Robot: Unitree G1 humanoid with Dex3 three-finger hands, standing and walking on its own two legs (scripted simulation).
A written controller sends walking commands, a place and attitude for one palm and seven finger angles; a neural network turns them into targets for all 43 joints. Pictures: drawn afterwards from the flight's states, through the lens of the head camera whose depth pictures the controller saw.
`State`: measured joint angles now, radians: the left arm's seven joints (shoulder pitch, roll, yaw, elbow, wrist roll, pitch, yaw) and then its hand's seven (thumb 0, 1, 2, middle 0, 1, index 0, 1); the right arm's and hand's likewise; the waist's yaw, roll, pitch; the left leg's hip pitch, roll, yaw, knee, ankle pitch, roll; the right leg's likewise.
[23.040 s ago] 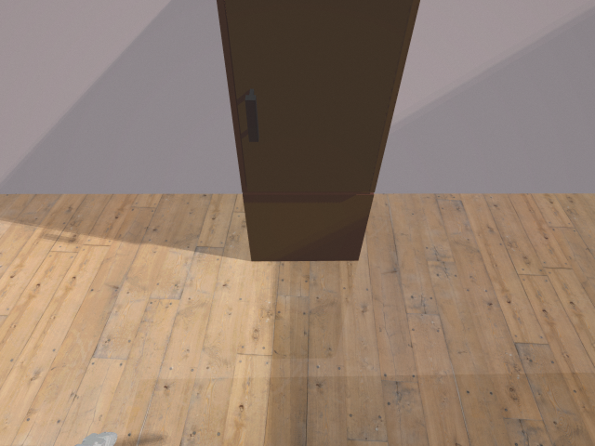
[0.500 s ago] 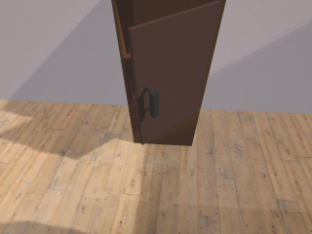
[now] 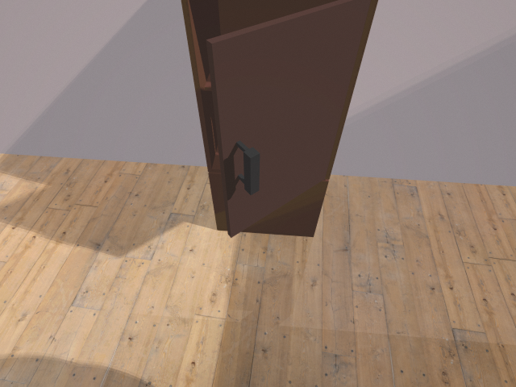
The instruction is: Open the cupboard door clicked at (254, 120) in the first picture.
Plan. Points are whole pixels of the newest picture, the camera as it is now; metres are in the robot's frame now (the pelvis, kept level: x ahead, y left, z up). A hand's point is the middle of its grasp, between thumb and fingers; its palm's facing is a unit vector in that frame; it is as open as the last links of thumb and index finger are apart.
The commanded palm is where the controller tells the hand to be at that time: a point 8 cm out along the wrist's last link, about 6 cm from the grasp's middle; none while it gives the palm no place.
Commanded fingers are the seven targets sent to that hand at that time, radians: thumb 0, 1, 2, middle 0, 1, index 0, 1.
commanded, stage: look to check the result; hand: left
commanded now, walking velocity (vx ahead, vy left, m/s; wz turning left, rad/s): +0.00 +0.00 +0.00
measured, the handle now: (246, 167) +0.59 +0.06 -0.05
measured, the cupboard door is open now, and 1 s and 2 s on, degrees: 42 42 42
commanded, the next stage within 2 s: walk to a spot facing it in 0.38 s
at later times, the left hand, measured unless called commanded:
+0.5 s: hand out of the picture +0.00 +0.16 -0.18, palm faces +0.05 -0.98 -0.18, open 7.4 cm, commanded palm none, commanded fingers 0.00 0.90 0.90 -0.20 -0.30 -0.20 -0.30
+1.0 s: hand out of the picture +0.10 +0.17 -0.17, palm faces -0.15 -0.95 -0.27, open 7.4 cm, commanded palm none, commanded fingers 0.00 0.90 0.90 -0.20 -0.30 -0.20 -0.30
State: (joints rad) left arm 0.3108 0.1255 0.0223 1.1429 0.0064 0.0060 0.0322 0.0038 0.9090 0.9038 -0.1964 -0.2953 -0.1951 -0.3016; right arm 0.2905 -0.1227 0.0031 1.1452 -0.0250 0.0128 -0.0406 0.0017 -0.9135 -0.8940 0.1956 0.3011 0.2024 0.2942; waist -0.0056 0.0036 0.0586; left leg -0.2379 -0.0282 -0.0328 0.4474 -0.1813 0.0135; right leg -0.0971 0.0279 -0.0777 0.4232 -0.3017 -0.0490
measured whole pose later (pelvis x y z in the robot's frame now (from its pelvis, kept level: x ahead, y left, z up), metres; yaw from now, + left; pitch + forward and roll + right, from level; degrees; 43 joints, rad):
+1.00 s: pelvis +0.00 -0.02 -0.01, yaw -13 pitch +0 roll +1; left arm 0.19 0.20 0.10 0.98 0.02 0.06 -0.02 0.01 0.91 0.90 -0.20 -0.30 -0.19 -0.30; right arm 0.22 -0.21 -0.05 1.01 -0.04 0.02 -0.05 0.00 -0.91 -0.89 0.20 0.30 0.21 0.29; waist 0.01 0.04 0.11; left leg -0.28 0.10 0.16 0.56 -0.28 -0.02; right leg -0.33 0.00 -0.03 0.77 -0.46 -0.02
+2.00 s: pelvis +0.00 -0.06 -0.01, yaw -47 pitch +1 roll +0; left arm 0.17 0.22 0.07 0.90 0.03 0.06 -0.01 0.00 0.90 0.90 -0.20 -0.30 -0.20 -0.30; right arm 0.19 -0.24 -0.06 0.90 -0.01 0.05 -0.02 0.01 -0.91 -0.89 0.20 0.30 0.20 0.29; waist -0.01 -0.02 0.10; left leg -0.41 0.03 0.03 0.84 -0.43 -0.05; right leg -0.32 0.05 0.08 0.57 -0.26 -0.02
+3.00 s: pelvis +0.10 -0.29 +0.00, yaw -83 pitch +2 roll +0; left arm 0.14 0.22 0.09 0.95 0.04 0.01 -0.06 0.01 0.91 0.90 -0.19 -0.29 -0.19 -0.30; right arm 0.35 -0.15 -0.02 0.99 -0.04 -0.07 -0.02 0.00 -0.91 -0.89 0.20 0.30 0.21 0.29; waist 0.00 -0.03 0.06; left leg -0.13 0.09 0.24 0.39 -0.29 -0.01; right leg -0.60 -0.08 -0.06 1.06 -0.23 -0.01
